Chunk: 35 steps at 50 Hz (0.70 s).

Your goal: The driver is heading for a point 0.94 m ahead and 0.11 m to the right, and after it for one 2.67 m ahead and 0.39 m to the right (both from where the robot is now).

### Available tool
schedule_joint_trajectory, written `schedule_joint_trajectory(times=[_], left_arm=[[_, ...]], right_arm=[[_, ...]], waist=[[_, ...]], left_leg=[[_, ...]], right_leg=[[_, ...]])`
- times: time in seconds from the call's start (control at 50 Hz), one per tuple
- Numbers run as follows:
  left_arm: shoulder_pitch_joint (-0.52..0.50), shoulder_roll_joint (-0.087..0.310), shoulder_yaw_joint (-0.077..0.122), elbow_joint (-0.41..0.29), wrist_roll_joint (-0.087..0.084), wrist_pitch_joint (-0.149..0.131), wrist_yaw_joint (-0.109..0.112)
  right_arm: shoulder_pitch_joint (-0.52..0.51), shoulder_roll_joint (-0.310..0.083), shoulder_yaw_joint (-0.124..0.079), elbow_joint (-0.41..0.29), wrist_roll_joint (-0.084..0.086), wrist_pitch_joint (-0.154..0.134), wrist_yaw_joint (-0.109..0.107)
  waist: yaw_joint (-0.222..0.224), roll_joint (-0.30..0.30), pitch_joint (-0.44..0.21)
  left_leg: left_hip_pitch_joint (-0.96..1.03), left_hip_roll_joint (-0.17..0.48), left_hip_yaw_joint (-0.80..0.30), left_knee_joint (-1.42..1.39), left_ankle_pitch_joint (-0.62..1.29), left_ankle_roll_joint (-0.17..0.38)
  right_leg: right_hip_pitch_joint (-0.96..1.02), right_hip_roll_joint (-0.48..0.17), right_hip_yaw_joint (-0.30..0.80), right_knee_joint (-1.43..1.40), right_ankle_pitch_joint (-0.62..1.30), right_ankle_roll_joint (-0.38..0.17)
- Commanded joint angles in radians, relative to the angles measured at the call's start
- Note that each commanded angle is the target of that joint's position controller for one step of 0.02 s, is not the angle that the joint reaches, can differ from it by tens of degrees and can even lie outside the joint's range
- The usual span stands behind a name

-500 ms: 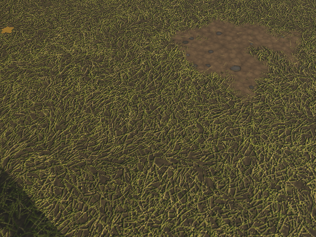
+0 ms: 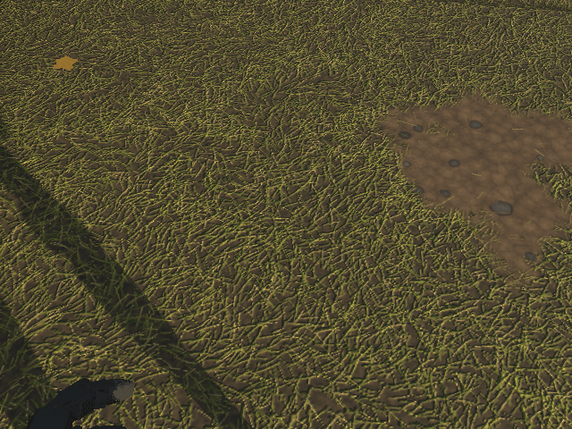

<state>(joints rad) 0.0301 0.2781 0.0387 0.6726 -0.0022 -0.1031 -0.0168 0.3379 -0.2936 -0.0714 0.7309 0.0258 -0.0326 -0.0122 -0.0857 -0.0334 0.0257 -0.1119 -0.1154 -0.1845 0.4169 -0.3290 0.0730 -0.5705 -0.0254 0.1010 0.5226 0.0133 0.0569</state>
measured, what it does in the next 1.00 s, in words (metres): walks ahead: right foot, then left foot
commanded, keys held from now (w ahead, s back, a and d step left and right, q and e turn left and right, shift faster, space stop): w+q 0.04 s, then w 0.48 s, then w+e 0.48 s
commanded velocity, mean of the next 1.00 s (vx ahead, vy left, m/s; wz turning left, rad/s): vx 0.50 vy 0.00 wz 0.00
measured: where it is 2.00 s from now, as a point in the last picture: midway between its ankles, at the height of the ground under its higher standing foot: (296, 217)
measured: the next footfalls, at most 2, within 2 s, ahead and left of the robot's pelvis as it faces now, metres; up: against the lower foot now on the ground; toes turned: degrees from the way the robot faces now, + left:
right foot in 0.06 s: +0.21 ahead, -0.14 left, +0.00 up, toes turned +7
left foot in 0.56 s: +0.44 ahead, +0.15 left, +0.00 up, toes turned +8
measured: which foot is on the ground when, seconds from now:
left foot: down 0.00-0.06, up 0.08-0.54, down 0.56-1.00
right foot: up 0.00-0.04, down 0.06-0.56, up 0.58-1.00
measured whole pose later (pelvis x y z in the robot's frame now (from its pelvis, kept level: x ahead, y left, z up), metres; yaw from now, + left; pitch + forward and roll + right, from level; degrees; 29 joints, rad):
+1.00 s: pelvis +0.52 +0.05 +0.00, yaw -5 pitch +1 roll +2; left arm 0.11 0.27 0.04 0.73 -0.02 -0.03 -0.05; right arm 0.34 -0.28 -0.07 0.84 0.00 -0.07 -0.01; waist -0.08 -0.04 0.03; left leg 0.09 -0.03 0.24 0.21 -0.32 0.01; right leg -0.65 -0.08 0.00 0.66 0.02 -0.03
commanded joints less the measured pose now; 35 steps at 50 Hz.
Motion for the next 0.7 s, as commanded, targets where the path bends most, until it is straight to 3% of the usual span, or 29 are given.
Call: schedule_joint_trajectory(times=[0.02,0.04,0.06,0.08,0.1,0.12,0.14,0.16,0.18,0.2,0.24,0.3,0.34,0.42,0.48,0.52,0.54,0.56,0.58,0.6,0.62,0.64,0.66,0.7], left_arm=[[-0.027,0.130,0.046,-0.073,-0.008,-0.031,-0.006],[0.048,0.143,0.057,-0.053,-0.006,-0.036,-0.002],[0.161,0.175,0.071,-0.033,0.009,-0.041,0.004],[0.299,0.224,0.081,-0.018,0.024,-0.040,0.010],[0.362,0.280,0.098,0.031,0.021,-0.027,-0.005],[0.328,0.175,0.074,0.015,-0.004,-0.025,-0.008],[0.285,0.125,0.060,0.011,-0.005,-0.017,-0.004],[0.244,0.118,0.053,0.008,0.007,-0.011,-0.004],[0.223,0.101,0.046,0.016,0.012,-0.008,-0.004],[0.215,0.088,0.039,0.022,0.017,-0.010,-0.002],[0.223,0.084,0.037,0.041,0.006,-0.015,-0.002],[0.241,0.136,0.050,0.066,-0.006,-0.012,0.003],[0.254,0.156,0.053,0.080,-0.010,-0.004,0.006],[0.321,0.178,0.054,0.121,-0.022,0.010,0.005],[0.347,0.192,0.056,0.148,-0.029,0.025,0.007],[0.327,0.207,0.059,0.154,-0.030,0.036,0.013],[0.335,0.189,0.051,0.157,-0.030,0.039,0.014],[0.323,0.147,0.031,0.138,-0.013,0.036,0.015],[0.418,0.034,-0.006,0.108,-0.002,0.019,0.012],[0.396,0.102,0.009,0.125,-0.022,0.005,0.010],[0.322,0.168,0.031,0.102,-0.045,0.000,0.007],[0.272,0.161,0.031,0.092,-0.044,0.003,0.008],[0.250,0.149,0.033,0.090,-0.031,0.011,0.010],[0.289,0.113,0.035,0.107,-0.026,0.039,0.013]], right_arm=[[0.002,-0.154,-0.043,-0.051,-0.001,-0.002,-0.008],[-0.015,-0.137,-0.038,-0.058,-0.002,-0.001,-0.007],[-0.017,-0.088,-0.020,-0.066,-0.011,-0.005,-0.003],[0.024,-0.029,-0.001,-0.081,-0.023,-0.008,-0.005],[0.152,-0.017,0.009,-0.098,0.009,-0.019,-0.005],[0.131,-0.112,-0.007,-0.062,0.016,-0.019,-0.006],[0.019,-0.146,-0.016,-0.074,0.007,-0.017,-0.003],[-0.044,-0.132,-0.014,-0.089,-0.007,-0.019,-0.004],[-0.082,-0.119,-0.015,-0.101,-0.016,-0.024,-0.001],[-0.080,-0.102,-0.013,-0.104,-0.013,-0.025,0.005],[-0.067,-0.065,-0.004,-0.101,-0.011,-0.023,0.013],[-0.149,-0.033,0.015,-0.128,-0.023,-0.027,0.017],[-0.208,-0.019,0.024,-0.138,-0.021,-0.035,0.024],[-0.316,-0.030,0.025,-0.161,-0.009,-0.044,0.037],[-0.355,-0.050,0.018,-0.183,-0.005,-0.048,0.046],[-0.279,-0.079,0.002,-0.165,-0.010,-0.051,0.047],[-0.163,-0.116,-0.019,-0.129,-0.017,-0.050,0.039],[0.010,-0.175,-0.042,-0.097,-0.028,-0.048,0.028],[0.099,-0.278,-0.063,-0.085,-0.041,-0.039,0.020],[0.122,-0.195,-0.044,-0.076,-0.031,-0.036,0.022],[0.060,-0.152,-0.027,-0.074,-0.026,-0.039,0.023],[-0.005,-0.119,-0.016,-0.077,-0.026,-0.042,0.024],[-0.062,-0.085,-0.006,-0.074,-0.029,-0.047,0.028],[-0.121,-0.060,-0.003,-0.065,-0.038,-0.066,0.033]], waist=[[0.049,0.163,-0.038],[0.093,0.167,-0.063],[0.146,0.138,-0.156],[0.174,-0.002,-0.292],[0.115,-0.343,-0.338],[0.141,-0.192,-0.238],[0.162,-0.095,-0.118],[0.148,-0.029,-0.070],[0.134,-0.022,-0.026],[0.112,-0.043,-0.022],[0.097,-0.072,-0.034],[0.112,-0.048,-0.015],[0.132,-0.042,-0.009],[0.171,-0.046,0.007],[0.162,-0.055,0.021],[0.098,-0.056,-0.018],[0.042,-0.035,-0.090],[-0.039,0.017,-0.216],[-0.016,0.274,-0.356],[-0.044,0.259,-0.388],[-0.033,0.197,-0.225],[-0.003,0.157,-0.147],[0.026,0.136,-0.079],[0.081,0.156,-0.039]], left_leg=[[-0.029,0.248,-0.243,-0.012,0.243,0.114],[-0.041,0.222,-0.237,0.048,0.276,0.093],[-0.080,0.175,-0.180,0.207,0.296,0.061],[-0.251,0.085,-0.070,0.494,0.101,0.012],[-0.563,0.006,0.011,0.762,-0.277,-0.037],[-0.657,0.074,-0.030,0.864,-0.219,-0.050],[-0.671,0.104,0.000,0.876,-0.129,-0.053],[-0.643,0.131,0.030,0.849,-0.068,-0.052],[-0.630,0.156,0.032,0.797,-0.025,-0.051],[-0.585,0.178,0.042,0.754,-0.001,-0.048],[-0.553,0.193,0.080,0.674,0.008,-0.056],[-0.564,0.214,0.118,0.499,0.097,-0.076],[-0.528,0.209,0.138,0.365,0.205,-0.080],[-0.443,0.174,0.171,0.195,0.326,-0.079],[-0.426,0.161,0.171,0.128,0.273,-0.045],[-0.287,0.131,0.200,0.070,0.249,-0.011],[-0.096,0.112,0.212,0.044,0.252,0.015],[0.180,0.231,0.093,0.075,0.260,0.067],[0.519,0.502,-0.330,0.022,0.142,0.210],[0.491,0.532,-0.509,-0.084,-0.007,0.238],[0.366,0.501,-0.369,-0.109,-0.031,0.195],[0.242,0.454,-0.244,-0.135,0.002,0.164],[0.131,0.415,-0.157,-0.177,0.059,0.149],[-0.006,0.374,-0.034,-0.245,0.167,0.128]], right_leg=[[0.155,0.028,-0.018,-0.044,-0.069,-0.038],[0.259,0.030,-0.035,-0.086,-0.066,-0.064],[0.445,-0.040,0.007,-0.077,-0.072,-0.111],[0.720,-0.215,0.234,-0.085,-0.162,-0.187],[0.897,-0.379,0.697,-0.201,-0.404,-0.328],[0.838,-0.360,0.699,-0.239,-0.598,-0.309],[0.720,-0.313,0.521,-0.242,-0.540,-0.270],[0.615,-0.270,0.414,-0.255,-0.419,-0.253],[0.543,-0.240,0.339,-0.273,-0.297,-0.258],[0.496,-0.211,0.276,-0.291,-0.218,-0.253],[0.468,-0.191,0.206,-0.320,-0.122,-0.269],[0.453,-0.196,0.133,-0.363,-0.036,-0.290],[0.444,-0.178,0.072,-0.374,-0.009,-0.276],[0.460,-0.179,0.020,-0.360,0.009,-0.252],[0.532,-0.220,0.031,-0.321,0.044,-0.231],[0.548,-0.213,0.003,-0.220,0.219,-0.202],[0.504,-0.168,-0.028,-0.074,0.331,-0.179],[0.345,-0.119,-0.062,0.173,0.198,-0.142],[-0.038,0.036,-0.121,0.561,-0.339,-0.069],[-0.156,0.038,0.011,0.715,-0.588,-0.070],[-0.224,-0.011,0.022,0.756,-0.522,-0.081],[-0.207,-0.055,-0.003,0.725,-0.436,-0.082],[-0.179,-0.079,-0.009,0.674,-0.374,-0.075],[-0.074,-0.108,0.002,0.627,-0.292,-0.062]])
Velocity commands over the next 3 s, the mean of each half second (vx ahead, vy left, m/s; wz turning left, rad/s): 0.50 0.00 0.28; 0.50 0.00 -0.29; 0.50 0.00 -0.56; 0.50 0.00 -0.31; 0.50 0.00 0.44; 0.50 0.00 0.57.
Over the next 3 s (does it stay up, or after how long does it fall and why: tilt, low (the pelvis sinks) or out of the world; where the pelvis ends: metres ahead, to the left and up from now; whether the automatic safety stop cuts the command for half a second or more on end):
stays up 1.56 -0.25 -0.01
